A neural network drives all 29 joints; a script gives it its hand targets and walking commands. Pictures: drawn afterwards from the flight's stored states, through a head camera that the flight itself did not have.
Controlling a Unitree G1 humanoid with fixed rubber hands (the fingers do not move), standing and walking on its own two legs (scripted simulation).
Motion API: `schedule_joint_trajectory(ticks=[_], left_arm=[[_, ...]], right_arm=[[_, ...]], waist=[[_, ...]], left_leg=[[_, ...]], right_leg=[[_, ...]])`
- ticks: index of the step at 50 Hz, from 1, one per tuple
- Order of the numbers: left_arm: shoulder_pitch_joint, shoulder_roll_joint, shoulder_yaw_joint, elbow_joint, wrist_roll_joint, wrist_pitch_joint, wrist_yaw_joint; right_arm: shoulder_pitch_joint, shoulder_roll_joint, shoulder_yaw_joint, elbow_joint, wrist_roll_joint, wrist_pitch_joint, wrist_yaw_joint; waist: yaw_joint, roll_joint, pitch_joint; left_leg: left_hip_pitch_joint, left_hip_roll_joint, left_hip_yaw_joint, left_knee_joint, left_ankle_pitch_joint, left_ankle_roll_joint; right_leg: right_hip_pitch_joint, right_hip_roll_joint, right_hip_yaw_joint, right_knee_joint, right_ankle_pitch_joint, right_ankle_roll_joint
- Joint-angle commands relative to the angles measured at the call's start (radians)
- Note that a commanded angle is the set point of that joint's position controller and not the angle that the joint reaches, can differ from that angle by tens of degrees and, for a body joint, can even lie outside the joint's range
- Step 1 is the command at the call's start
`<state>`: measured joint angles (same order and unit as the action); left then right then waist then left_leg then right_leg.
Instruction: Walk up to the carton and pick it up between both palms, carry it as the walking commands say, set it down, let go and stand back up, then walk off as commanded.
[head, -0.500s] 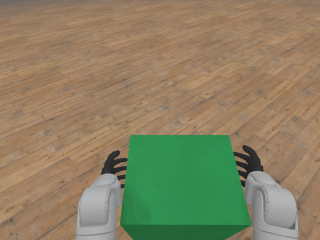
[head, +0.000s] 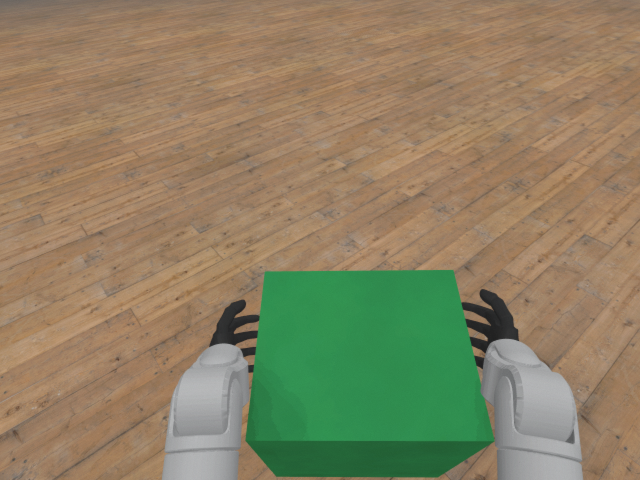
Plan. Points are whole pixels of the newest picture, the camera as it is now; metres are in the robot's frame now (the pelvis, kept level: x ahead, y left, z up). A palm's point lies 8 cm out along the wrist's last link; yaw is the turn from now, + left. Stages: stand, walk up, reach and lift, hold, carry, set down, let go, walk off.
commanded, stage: carry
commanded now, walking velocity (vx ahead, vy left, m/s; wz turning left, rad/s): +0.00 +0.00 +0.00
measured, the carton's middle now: (357, 381) +0.30 -0.01 -0.03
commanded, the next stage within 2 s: none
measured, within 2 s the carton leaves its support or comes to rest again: neither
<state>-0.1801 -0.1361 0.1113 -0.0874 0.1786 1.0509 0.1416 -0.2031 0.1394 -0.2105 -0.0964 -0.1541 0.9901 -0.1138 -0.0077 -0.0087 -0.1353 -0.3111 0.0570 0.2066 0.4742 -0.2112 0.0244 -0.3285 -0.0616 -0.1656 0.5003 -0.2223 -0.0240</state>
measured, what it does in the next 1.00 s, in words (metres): stands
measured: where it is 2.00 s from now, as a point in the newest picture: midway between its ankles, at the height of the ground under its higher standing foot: outside the picture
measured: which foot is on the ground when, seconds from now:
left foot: down 0.00-1.00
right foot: down 0.00-1.00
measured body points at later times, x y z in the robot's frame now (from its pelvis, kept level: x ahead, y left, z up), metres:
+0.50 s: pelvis +0.03 +0.00 +0.00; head +0.01 +0.00 +0.45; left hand +0.32 +0.16 +0.04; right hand +0.33 -0.17 +0.06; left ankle +0.02 +0.10 -0.74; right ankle +0.02 -0.10 -0.74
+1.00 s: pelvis +0.02 +0.01 +0.00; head -0.01 +0.02 +0.45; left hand +0.31 +0.17 +0.05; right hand +0.32 -0.16 +0.07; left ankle +0.02 +0.10 -0.74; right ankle +0.02 -0.10 -0.74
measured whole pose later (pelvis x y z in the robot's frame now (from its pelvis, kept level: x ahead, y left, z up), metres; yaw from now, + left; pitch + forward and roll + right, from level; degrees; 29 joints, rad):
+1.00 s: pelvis +0.02 +0.01 +0.00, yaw +0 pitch +2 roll +0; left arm -0.20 -0.14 0.16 0.01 0.17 0.95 0.15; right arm -0.22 0.14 -0.21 0.00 -0.14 0.89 -0.13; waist 0.00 -0.03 -0.13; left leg -0.28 0.06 0.20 0.53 -0.28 0.03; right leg -0.29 -0.07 -0.16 0.53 -0.27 0.00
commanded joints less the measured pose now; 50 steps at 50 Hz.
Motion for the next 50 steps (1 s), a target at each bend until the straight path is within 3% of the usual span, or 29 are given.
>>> schedule_joint_trajectory(ticks=[1, 4, 5, 6, 9, 11, 12, 13, 14, 15, 16, 19, 20, 22, 23, 25, 26, 27, 29, 31, 33, 34, 38, 39, 41, 42, 44, 49, 50], left_arm=[[-0.462, -0.813, -0.555, -0.151, -0.313, -0.092, -0.207], [-0.579, -0.757, -0.478, -0.046, -0.29, -0.117, -0.204], [-0.423, -0.803, -0.518, -0.125, -0.304, -0.108, -0.209], [-0.415, -0.758, -0.449, 0.023, -0.242, -0.123, -0.214], [-0.534, -0.835, -0.555, -0.185, -0.333, -0.125, -0.215], [-0.526, -0.797, -0.525, -0.124, -0.307, -0.135, -0.21], [-0.616, -0.785, -0.522, -0.196, -0.341, -0.138, -0.198], [-0.626, -0.707, -0.448, -0.007, -0.271, -0.155, -0.207], [-0.485, -0.766, -0.492, -0.127, -0.307, -0.143, -0.206], [-0.513, -0.714, -0.44, 0.086, -0.246, -0.149, -0.209], [-0.481, -0.777, -0.515, -0.178, -0.33, -0.155, -0.204], [-0.412, -0.758, -0.443, 0.032, -0.263, -0.151, -0.222], [-0.479, -0.774, -0.495, -0.155, -0.321, -0.153, -0.205], [-0.524, -0.717, -0.454, -0.001, -0.259, -0.163, -0.213], [-0.452, -0.77, -0.493, -0.115, -0.298, -0.161, -0.214], [-0.493, -0.754, -0.512, -0.162, -0.318, -0.155, -0.208], [-0.495, -0.744, -0.464, -0.002, -0.264, -0.161, -0.219], [-0.569, -0.769, -0.521, -0.205, -0.334, -0.167, -0.204], [-0.409, -0.698, -0.443, -0.003, -0.257, -0.168, -0.209], [-0.485, -0.789, -0.505, -0.18, -0.332, -0.164, -0.199], [-0.441, -0.797, -0.5, -0.139, -0.328, -0.162, -0.207], [-0.411, -0.732, -0.433, 0.044, -0.264, -0.156, -0.213], [-0.555, -0.74, -0.483, -0.129, -0.317, -0.171, -0.2], [-0.5, -0.755, -0.498, -0.149, -0.318, -0.154, -0.194], [-0.472, -0.722, -0.454, -0.017, -0.274, -0.143, -0.201], [-0.651, -0.624, -0.386, 0.043, -0.266, -0.167, -0.184], [-0.478, -0.661, -0.389, 0.069, -0.252, -0.169, -0.193], [-0.508, -0.814, -0.523, -0.206, -0.357, -0.139, -0.195], [-0.617, -0.715, -0.416, 0.076, -0.26, -0.154, -0.192]], right_arm=[[-0.307, 0.821, 0.619, 0.018, 0.287, -0.005, 0.228], [-0.465, 0.768, 0.582, 0.072, 0.272, -0.032, 0.212], [-0.298, 0.792, 0.601, -0.004, 0.273, -0.022, 0.218], [-0.339, 0.752, 0.559, 0.106, 0.228, -0.04, 0.22], [-0.368, 0.831, 0.61, -0.036, 0.292, -0.038, 0.221], [-0.346, 0.791, 0.57, 0.045, 0.267, -0.05, 0.226], [-0.45, 0.804, 0.604, -0.026, 0.306, -0.05, 0.209], [-0.415, 0.734, 0.513, 0.195, 0.215, -0.064, 0.212], [-0.351, 0.776, 0.583, 0.001, 0.268, -0.057, 0.205], [-0.408, 0.707, 0.526, 0.191, 0.217, -0.07, 0.212], [-0.364, 0.787, 0.616, -0.062, 0.299, -0.072, 0.201], [-0.28, 0.738, 0.531, 0.12, 0.216, -0.073, 0.206], [-0.317, 0.78, 0.566, -0.016, 0.27, -0.071, 0.198], [-0.352, 0.734, 0.529, 0.169, 0.216, -0.074, 0.208], [-0.339, 0.768, 0.589, -0.017, 0.27, -0.081, 0.208], [-0.291, 0.767, 0.565, 0.027, 0.268, -0.071, 0.21], [-0.303, 0.747, 0.514, 0.164, 0.212, -0.079, 0.218], [-0.376, 0.788, 0.586, -0.012, 0.291, -0.082, 0.207], [-0.215, 0.688, 0.5, 0.17, 0.198, -0.083, 0.213], [-0.319, 0.784, 0.579, -0.031, 0.286, -0.085, 0.199], [-0.317, 0.77, 0.587, -0.046, 0.274, -0.083, 0.197], [-0.28, 0.71, 0.507, 0.141, 0.208, -0.085, 0.198], [-0.439, 0.742, 0.59, -0.032, 0.278, -0.091, 0.186], [-0.359, 0.749, 0.579, -0.012, 0.278, -0.071, 0.189], [-0.327, 0.717, 0.537, 0.105, 0.228, -0.065, 0.192], [-0.516, 0.642, 0.491, 0.17, 0.221, -0.082, 0.177], [-0.338, 0.642, 0.478, 0.172, 0.197, -0.087, 0.186], [-0.32, 0.793, 0.569, -0.069, 0.284, -0.058, 0.185], [-0.444, 0.701, 0.474, 0.208, 0.199, -0.073, 0.19]], waist=[[0.004, 0.016, -0.25], [0.003, -0.048, -0.256], [0.001, -0.017, -0.251], [-0.001, -0.042, -0.22], [-0.002, 0.03, -0.163], [0.0, 0.069, -0.196], [0.002, -0.005, -0.219], [-0.001, -0.047, -0.263], [0.0, -0.056, -0.258], [0.001, -0.022, -0.255], [0.002, -0.052, -0.259], [-0.001, -0.041, -0.254], [0.0, 0.002, -0.263], [0.002, -0.014, -0.212], [0.0, -0.001, -0.215], [0.0, 0.032, -0.217], [0.002, 0.044, -0.227], [0.002, 0.082, -0.214], [0.001, 0.014, -0.264], [0.002, -0.005, -0.237], [0.0, -0.05, -0.245], [0.002, -0.01, -0.229], [0.001, -0.05, -0.171], [0.003, 0.011, -0.132], [0.006, 0.036, -0.128], [0.01, -0.045, -0.152], [0.008, -0.02, -0.18], [0.002, 0.026, -0.145], [0.005, 0.019, -0.182]], left_leg=[[0.112, 0.111, -0.142, -0.057, 0.102, -0.006], [0.117, 0.106, -0.132, -0.026, 0.106, -0.009], [0.11, 0.107, -0.118, -0.021, 0.118, -0.021], [0.096, 0.106, -0.128, -0.033, 0.1, -0.015], [0.09, 0.117, -0.137, -0.062, 0.163, -0.02], [0.079, 0.116, -0.137, -0.049, 0.123, -0.01], [0.1, 0.11, -0.134, -0.026, 0.181, -0.009], [0.115, 0.112, -0.133, -0.011, 0.181, -0.004], [0.116, 0.114, -0.126, 0.007, 0.202, -0.013], [0.143, 0.121, -0.129, 0.0, 0.283, -0.007], [0.139, 0.124, -0.138, 0.007, 0.274, -0.005], [0.131, 0.109, -0.117, 0.023, 0.261, -0.018], [0.106, 0.109, -0.121, 0.02, 0.243, -0.01], [0.086, 0.109, -0.12, 0.024, 0.262, -0.012], [0.09, 0.109, -0.123, 0.015, 0.257, -0.012], [0.105, 0.114, -0.129, 0.007, 0.276, -0.008], [0.112, 0.111, -0.119, 0.013, 0.298, -0.013], [0.134, 0.119, -0.124, 0.039, 0.398, -0.012], [0.13, 0.119, -0.126, 0.036, 0.344, -0.004], [0.138, 0.117, -0.118, 0.053, 0.394, -0.012], [0.133, 0.113, -0.125, 0.035, 0.343, -0.006], [0.119, 0.113, -0.113, 0.043, 0.34, -0.004], [0.076, 0.108, -0.125, 0.018, 0.21, -0.008], [0.061, 0.098, -0.126, -0.012, 0.163, -0.005], [0.052, 0.105, -0.134, -0.028, 0.142, 0.005], [0.064, 0.113, -0.138, -0.012, 0.145, 0.006], [0.103, 0.121, -0.13, -0.009, 0.172, -0.005], [0.054, 0.111, -0.139, -0.079, 0.05, -0.002], [0.086, 0.114, -0.141, -0.061, 0.105, 0.005]], right_leg=[[0.091, -0.116, 0.136, -0.076, 0.073, 0.017], [0.105, -0.124, 0.147, -0.082, 0.149, 0.014], [0.111, -0.125, 0.135, -0.076, 0.189, 0.017], [0.097, -0.117, 0.138, -0.079, 0.149, 0.016], [0.06, -0.107, 0.123, -0.048, 0.098, 0.022], [0.076, -0.11, 0.136, -0.056, 0.103, 0.018], [0.102, -0.115, 0.132, -0.054, 0.157, 0.02], [0.127, -0.119, 0.14, -0.042, 0.193, 0.013], [0.131, -0.125, 0.134, -0.04, 0.257, 0.019], [0.121, -0.113, 0.123, -0.013, 0.256, 0.016], [0.121, -0.116, 0.128, -0.026, 0.245, 0.021], [0.142, -0.125, 0.133, -0.005, 0.348, 0.014], [0.162, -0.129, 0.136, 0.002, 0.319, 0.006], [0.121, -0.123, 0.136, -0.007, 0.298, 0.016], [0.134, -0.121, 0.125, 0.0, 0.279, 0.017], [0.118, -0.113, 0.133, -0.006, 0.239, 0.009], [0.122, -0.115, 0.133, 0.006, 0.265, 0.001], [0.112, -0.114, 0.121, 0.015, 0.308, 0.005], [0.146, -0.115, 0.125, 0.009, 0.308, 0.013], [0.143, -0.112, 0.129, 0.025, 0.388, 0.01], [0.15, -0.115, 0.122, 0.018, 0.352, 0.017], [0.151, -0.119, 0.127, 0.016, 0.341, 0.015], [0.137, -0.114, 0.133, -0.013, 0.27, 0.015], [0.095, -0.109, 0.141, -0.023, 0.187, 0.013], [0.1, -0.109, 0.14, -0.045, 0.104, 0.016], [0.118, -0.111, 0.146, -0.05, 0.116, 0.014], [0.108, -0.105, 0.145, -0.045, 0.151, 0.016], [0.094, -0.101, 0.141, -0.054, 0.028, 0.017], [0.104, -0.096, 0.14, -0.05, 0.062, 0.012]])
